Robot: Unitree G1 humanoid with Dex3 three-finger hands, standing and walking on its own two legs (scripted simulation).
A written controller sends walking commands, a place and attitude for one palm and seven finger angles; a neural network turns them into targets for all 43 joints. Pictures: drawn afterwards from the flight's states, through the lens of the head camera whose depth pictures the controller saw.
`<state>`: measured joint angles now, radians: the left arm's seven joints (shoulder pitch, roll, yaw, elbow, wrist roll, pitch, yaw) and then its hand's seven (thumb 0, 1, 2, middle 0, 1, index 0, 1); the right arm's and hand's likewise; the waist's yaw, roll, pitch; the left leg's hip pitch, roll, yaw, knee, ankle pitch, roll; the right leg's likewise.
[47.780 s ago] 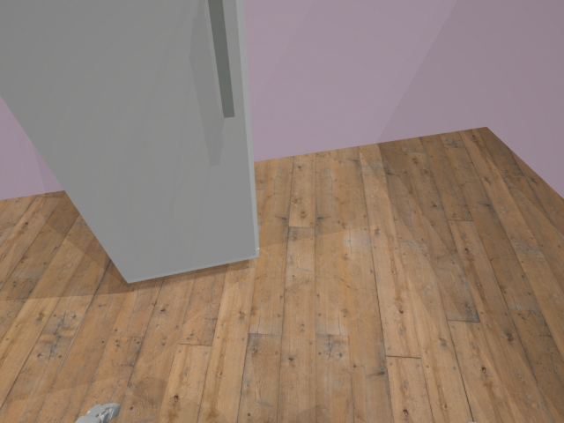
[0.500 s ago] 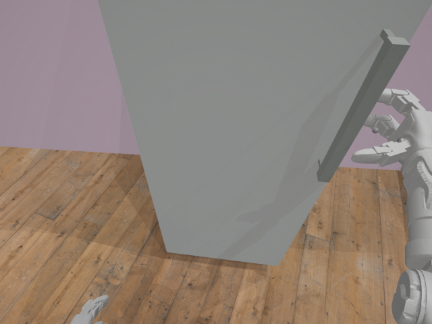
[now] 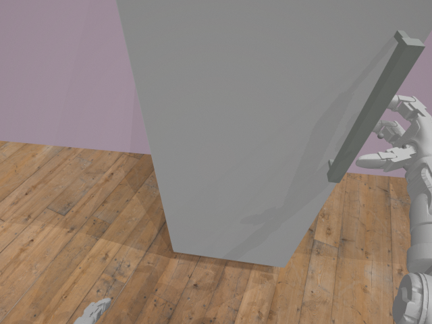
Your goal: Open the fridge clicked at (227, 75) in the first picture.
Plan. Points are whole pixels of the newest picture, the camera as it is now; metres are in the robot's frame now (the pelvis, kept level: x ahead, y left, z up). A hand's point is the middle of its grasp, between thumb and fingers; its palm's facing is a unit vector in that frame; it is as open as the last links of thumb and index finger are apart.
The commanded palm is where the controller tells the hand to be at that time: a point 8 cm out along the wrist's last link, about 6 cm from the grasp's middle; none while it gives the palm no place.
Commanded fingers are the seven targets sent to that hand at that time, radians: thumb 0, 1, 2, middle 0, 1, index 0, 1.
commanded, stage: slide the fingers in behind the handle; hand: right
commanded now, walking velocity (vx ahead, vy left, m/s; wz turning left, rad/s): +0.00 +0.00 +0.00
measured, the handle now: (360, 119) +0.47 -0.22 +0.17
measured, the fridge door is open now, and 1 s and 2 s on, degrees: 2 2 2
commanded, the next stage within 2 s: move the hooked fingers beside the handle in 0.56 s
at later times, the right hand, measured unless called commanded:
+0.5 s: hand (381, 141) +0.40 -0.23 +0.18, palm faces +0.10 +0.99 +0.00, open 13.9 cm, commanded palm +0.38 -0.27 +0.18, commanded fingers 0.00 0.50 -0.30 0.30 1.20 0.30 1.20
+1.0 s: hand (371, 134) +0.42 -0.22 +0.18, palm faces +0.07 +1.00 +0.02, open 14.0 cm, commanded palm +0.39 -0.28 +0.18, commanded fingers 0.00 0.50 -0.30 0.30 1.20 0.30 1.20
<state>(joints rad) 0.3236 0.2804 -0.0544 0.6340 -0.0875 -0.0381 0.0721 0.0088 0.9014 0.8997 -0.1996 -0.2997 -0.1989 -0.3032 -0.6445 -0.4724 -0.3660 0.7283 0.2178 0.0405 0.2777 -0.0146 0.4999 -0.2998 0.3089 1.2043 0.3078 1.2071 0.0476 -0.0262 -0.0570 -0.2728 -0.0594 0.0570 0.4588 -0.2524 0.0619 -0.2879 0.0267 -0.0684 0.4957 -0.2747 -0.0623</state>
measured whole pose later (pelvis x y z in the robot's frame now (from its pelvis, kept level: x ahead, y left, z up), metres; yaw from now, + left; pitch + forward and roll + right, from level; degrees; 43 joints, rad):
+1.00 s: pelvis +0.01 +0.00 +0.00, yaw +0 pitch +4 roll +1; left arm 0.30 0.27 -0.06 0.64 -0.08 -0.04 0.07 0.01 0.90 0.90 -0.20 -0.30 -0.20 -0.30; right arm -0.62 -0.42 -0.33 0.63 0.21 0.08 0.22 -0.01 0.50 -0.30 0.30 1.21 0.31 1.20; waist 0.04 -0.03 -0.05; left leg -0.26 -0.05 0.06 0.45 -0.26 0.06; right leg -0.28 0.03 -0.07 0.49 -0.28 -0.07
